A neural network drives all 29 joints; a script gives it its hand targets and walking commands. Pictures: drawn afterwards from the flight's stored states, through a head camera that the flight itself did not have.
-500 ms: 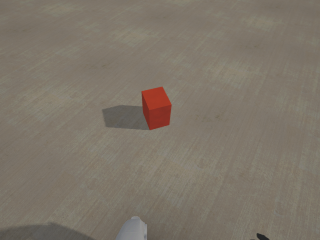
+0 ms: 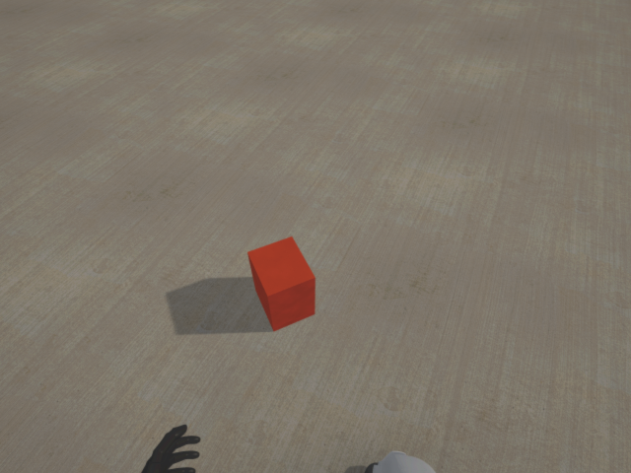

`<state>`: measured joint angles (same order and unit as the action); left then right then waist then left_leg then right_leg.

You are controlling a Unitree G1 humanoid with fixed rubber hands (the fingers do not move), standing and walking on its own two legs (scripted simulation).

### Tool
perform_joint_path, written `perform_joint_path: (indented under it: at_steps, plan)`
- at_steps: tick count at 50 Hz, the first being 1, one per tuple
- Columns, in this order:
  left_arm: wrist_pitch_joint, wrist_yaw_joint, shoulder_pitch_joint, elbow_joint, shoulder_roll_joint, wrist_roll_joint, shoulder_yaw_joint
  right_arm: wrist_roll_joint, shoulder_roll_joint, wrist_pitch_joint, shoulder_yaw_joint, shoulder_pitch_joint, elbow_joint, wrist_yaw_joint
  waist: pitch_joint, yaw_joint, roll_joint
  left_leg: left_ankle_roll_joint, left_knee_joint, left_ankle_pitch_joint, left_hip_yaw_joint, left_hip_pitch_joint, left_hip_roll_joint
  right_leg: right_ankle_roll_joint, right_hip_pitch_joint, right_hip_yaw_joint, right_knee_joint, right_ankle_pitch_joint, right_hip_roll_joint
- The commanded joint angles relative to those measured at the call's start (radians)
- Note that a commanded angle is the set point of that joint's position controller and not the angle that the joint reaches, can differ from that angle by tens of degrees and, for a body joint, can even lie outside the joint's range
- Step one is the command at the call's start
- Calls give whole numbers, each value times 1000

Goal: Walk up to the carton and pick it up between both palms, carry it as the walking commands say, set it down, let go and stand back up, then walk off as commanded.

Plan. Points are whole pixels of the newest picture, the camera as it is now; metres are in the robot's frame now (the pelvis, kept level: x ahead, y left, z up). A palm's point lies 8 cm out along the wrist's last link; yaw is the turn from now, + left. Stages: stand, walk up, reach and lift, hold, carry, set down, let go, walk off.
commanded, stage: walk up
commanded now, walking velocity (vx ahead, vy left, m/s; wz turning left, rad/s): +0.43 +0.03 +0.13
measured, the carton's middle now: (282, 284) +0.79 +0.11 -0.65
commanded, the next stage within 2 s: none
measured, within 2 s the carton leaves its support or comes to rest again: neither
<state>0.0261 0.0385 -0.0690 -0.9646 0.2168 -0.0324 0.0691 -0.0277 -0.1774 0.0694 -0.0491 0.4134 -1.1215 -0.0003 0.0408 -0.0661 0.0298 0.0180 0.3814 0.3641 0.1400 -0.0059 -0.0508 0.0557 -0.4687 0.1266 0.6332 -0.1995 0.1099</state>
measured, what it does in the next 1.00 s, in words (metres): walks ahead: right foot, then left foot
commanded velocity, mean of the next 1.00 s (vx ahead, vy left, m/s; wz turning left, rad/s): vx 0.19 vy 0.01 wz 0.02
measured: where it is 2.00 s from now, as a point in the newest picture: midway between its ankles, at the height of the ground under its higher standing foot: (330, 437)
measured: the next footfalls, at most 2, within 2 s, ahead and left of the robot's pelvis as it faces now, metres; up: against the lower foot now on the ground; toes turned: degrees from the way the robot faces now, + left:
right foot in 0.04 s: +0.16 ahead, -0.13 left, +0.00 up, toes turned -10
left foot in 0.34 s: +0.22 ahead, +0.10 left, +0.00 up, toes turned +10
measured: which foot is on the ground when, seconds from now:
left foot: down 0.00-0.04, up 0.06-0.32, down 0.34-1.00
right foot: up 0.00-0.02, down 0.04-0.36, up 0.38-0.74, down 0.76-1.00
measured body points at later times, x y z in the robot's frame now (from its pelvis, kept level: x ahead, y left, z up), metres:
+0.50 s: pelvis +0.17 +0.02 -0.01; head +0.17 +0.05 +0.44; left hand +0.16 +0.25 -0.18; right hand +0.25 -0.21 -0.14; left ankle +0.18 +0.09 -0.74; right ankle +0.13 -0.12 -0.67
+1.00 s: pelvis +0.26 +0.00 +0.00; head +0.28 +0.00 +0.45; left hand +0.35 +0.21 -0.15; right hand +0.24 -0.21 -0.16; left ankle +0.18 +0.09 -0.74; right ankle +0.28 -0.10 -0.74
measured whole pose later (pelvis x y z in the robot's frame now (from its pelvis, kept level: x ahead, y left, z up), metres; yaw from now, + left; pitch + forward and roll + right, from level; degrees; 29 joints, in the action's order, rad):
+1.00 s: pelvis +0.26 +0.00 +0.00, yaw +1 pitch -1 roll +0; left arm 0.01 -0.04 -0.13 -1.08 0.11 -0.01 0.01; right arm -0.01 -0.11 0.00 -0.02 0.28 -1.17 0.04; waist 0.04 -0.03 -0.01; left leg -0.01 0.38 0.33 0.16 -0.02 -0.03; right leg -0.02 -0.21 0.13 0.44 -0.21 0.03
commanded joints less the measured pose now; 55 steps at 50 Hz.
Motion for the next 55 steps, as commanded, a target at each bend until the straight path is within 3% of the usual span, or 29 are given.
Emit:
perform_joint_path:
  at_steps: [1, 2, 3, 4, 5, 6, 8, 10, 12, 14, 16, 17, 18, 19, 20, 21, 23, 26, 29, 33, 35, 36, 38, 39, 41, 44, 51, 52, 55]
  plan:
    - [39, -22, -330, -24, 129, -12, 41, 5, -133, 15, -19, -43, 63, 3, -61, 179, -35, -43, 221, -369, -40, -402, -78, -42, 557, -47, -88, 73, 33]
    - [41, -33, -453, -40, 195, -16, 61, 9, -60, 12, -7, -4, 83, 0, -182, 214, 262, -8, 521, 70, -23, -545, -8, -91, 708, -346, -218, 47, 304]
    - [44, -42, -498, -62, 251, -6, 71, 5, -81, 3, -17, -46, 98, 0, -178, 209, 280, -9, 708, 181, -97, -603, 35, -136, 689, -504, -324, 208, 375]
    - [37, -47, -440, -46, 250, 12, 82, 6, -110, 6, -31, -63, 123, 4, -183, 199, 287, -10, 861, 132, -122, -643, 11, -236, 625, -559, -344, 240, 396]
    - [42, -45, -313, -10, 190, 7, 71, -1, -76, 11, -22, -71, 116, 6, -136, 151, 219, -7, 921, 88, -135, -662, -41, -252, 534, -491, -346, 215, 373]
    - [48, -48, -243, 14, 130, 5, 49, -1, -81, 6, -22, -103, 112, 7, -104, 124, 127, 1, 922, 42, -134, -634, -62, -262, 461, -397, -333, 325, 327]
    - [44, -53, -164, 33, 82, 8, 38, -14, -44, -13, -20, -34, 90, 4, -108, 58, 134, 7, 817, 75, -137, -512, -104, -252, 309, -260, -338, 355, 283]
    - [43, -53, -145, 41, 80, 2, 27, -11, -21, -34, -7, -50, 99, 0, -78, 51, 175, 6, 577, 81, -108, -473, -85, -201, 289, -147, -308, 411, 218]
    - [38, -53, -179, 5, 80, -5, 24, -13, -13, -54, -2, -98, 111, 10, -54, 57, 107, 9, 439, 55, -69, -405, -58, -200, 252, -161, -328, 426, 232]
    - [29, -56, -179, -3, 102, -8, 25, -9, -28, -54, -2, -88, 112, 4, -66, 45, 119, 8, 339, 12, -39, -341, -43, -187, 232, -155, -333, 183, 212]
    - [15, -46, -158, -16, 93, 5, 27, -7, -18, -45, -4, -51, 100, -3, -71, 16, 161, 2, 220, -192, 3, -195, -18, -135, 132, -133, -315, -136, 165]
    - [9, -44, -159, -22, 61, 4, 21, -11, -40, -41, -9, -25, 79, -5, -81, 13, 117, -16, 178, -160, -16, -85, -17, -119, 65, -114, -248, -227, 129]
    - [6, -33, -137, -17, 35, 9, 4, -21, -144, -30, -35, 42, 52, 4, -67, -30, -165, -59, 42, -10, -175, -16, -128, -71, -40, -23, -88, -271, 43]
    - [-1, -33, -142, 8, 9, 19, -5, -10, -245, -26, -57, 84, 58, 13, -76, -58, -461, -148, -139, 63, -440, 33, -305, -21, -142, 74, 187, -319, -73]
    - [-9, -39, -120, 20, 26, 16, 5, -5, -200, -28, -44, 109, 47, 27, -4, -67, -435, -207, -198, -17, -574, -14, -384, -30, -201, -14, 346, -421, -67]
    - [-15, -36, -72, 16, 5, 7, 5, 1, -162, -28, -33, 84, 46, 26, 37, -54, -281, -230, -217, 44, -576, -92, -402, -33, -213, -66, 458, -374, -26]
    - [-11, -25, -72, -1, 16, -4, 5, -1, -160, -18, -28, -39, 73, 25, 30, -10, -196, -203, -231, -24, -462, -103, -365, -26, -206, -95, 482, -258, 10]
    - [-5, -33, -130, -18, 16, -4, 7, 2, -129, 6, -11, -110, 78, 19, 11, 47, -166, -154, -169, -509, -257, -121, -241, -13, -68, -57, 347, -136, 13]
    - [-14, -34, -99, -16, -17, 5, -5, 1, -102, 10, -4, -47, 54, 21, -6, 35, -163, -143, -154, -577, -211, -34, -216, 7, -46, -20, 179, -124, -17]
    - [-19, -43, -93, -15, -42, 18, -19, 2, -112, -5, -4, -34, 33, 28, -1, 35, -151, -158, -120, -542, -181, -70, -222, -13, 29, -8, 43, -175, -39]
    - [-25, -59, -164, -55, -48, 29, -20, 5, -82, -18, 9, -84, 41, 36, 7, 69, -128, -107, -4, -815, -134, -107, -179, -21, 185, -16, -95, -40, -53]
    - [-26, -67, -231, -81, -24, 33, -32, 13, -102, -25, 11, -95, 40, 37, -20, 91, -125, -85, 39, -847, -87, -115, -147, -25, 268, -40, -230, 165, -38]
    - [-10, -77, -206, -68, 70, 20, -22, 24, -43, -30, 25, -73, 45, 29, -112, 78, 21, -22, 20, -371, -75, -231, -69, -67, 479, -129, -187, 652, 94]
    - [-18, -79, -199, -72, 66, 24, -22, 23, -40, -33, 23, -48, 37, 29, -140, 70, 92, -11, -8, -154, -88, -225, -31, -99, 515, -126, -147, 749, 125]
    - [-31, -84, -130, -57, 44, 19, -22, 16, -41, -55, 20, -63, 20, 39, -75, 81, 142, -22, -38, -164, -96, -171, -36, -109, 403, -150, -206, 486, 105]
    - [-27, -91, -138, -83, 14, 20, -37, 11, -45, -59, 22, -79, -4, 43, -29, 76, 64, -25, -57, -276, -94, -137, -61, -95, 356, -133, -251, 416, 55]
    - [-12, -89, -179, -123, 11, 18, -36, 23, -31, -58, 11, -63, -41, 51, -44, 66, -50, -19, -71, -392, -78, -83, -70, -99, 397, -139, -253, 486, 46]
    - [-12, -90, -175, -122, 5, 19, -38, 21, -37, -63, 10, -44, -49, 56, -40, 57, -3, -18, -84, -384, -82, -69, -77, -96, 397, -129, -262, 453, 44]
    - [-9, -88, -182, -130, -17, 18, -42, 14, -24, -71, 13, -69, -40, 56, 1, 55, -32, -14, -91, -399, -78, -54, -80, -85, 340, -115, -285, 387, 28]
